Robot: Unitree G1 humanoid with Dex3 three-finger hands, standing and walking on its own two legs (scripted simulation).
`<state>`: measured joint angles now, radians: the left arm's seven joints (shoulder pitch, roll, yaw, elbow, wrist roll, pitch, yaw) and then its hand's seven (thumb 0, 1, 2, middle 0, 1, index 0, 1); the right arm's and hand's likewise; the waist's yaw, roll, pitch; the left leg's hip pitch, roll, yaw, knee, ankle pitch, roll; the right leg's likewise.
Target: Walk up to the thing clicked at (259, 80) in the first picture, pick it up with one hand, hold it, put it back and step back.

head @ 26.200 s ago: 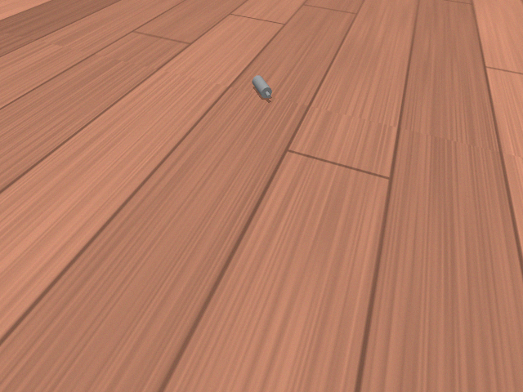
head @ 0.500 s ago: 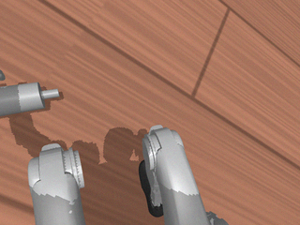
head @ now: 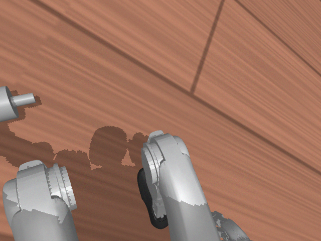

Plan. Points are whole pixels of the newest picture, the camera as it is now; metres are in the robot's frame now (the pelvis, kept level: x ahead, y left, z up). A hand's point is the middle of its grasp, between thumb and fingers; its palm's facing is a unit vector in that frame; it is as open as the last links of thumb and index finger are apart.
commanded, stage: rest palm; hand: left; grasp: from above
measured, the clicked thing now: out of the picture +0.45 +0.30 -0.26
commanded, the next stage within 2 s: close in 0.18 s
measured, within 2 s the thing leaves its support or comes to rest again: neither
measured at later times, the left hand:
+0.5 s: hand out of the picture +0.43 +0.32 -0.23, palm faces -0.44 -0.14 -0.89, open 13.1 cm
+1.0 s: hand out of the picture +0.44 +0.33 -0.24, palm faces -0.44 -0.15 -0.89, open 12.1 cm
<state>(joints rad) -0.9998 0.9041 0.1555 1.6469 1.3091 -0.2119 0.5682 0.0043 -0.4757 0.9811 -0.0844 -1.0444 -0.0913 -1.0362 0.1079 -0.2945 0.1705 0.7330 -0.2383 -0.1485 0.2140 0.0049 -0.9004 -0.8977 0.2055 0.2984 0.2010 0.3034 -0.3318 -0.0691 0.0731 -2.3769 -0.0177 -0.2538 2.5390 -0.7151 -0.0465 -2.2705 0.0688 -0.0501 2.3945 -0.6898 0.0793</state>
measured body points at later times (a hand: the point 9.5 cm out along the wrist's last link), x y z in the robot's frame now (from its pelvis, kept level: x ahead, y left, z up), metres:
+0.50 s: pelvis -0.01 +0.00 +0.00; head +0.24 +0.13 +0.35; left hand +0.44 +0.33 -0.18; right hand +0.05 -0.27 -0.06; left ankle +0.06 +0.13 -0.27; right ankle +0.11 -0.14 -0.27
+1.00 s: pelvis +0.00 +0.01 +0.00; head +0.26 +0.13 +0.34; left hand +0.46 +0.34 -0.19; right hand +0.05 -0.25 -0.06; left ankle +0.06 +0.13 -0.27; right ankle +0.11 -0.14 -0.27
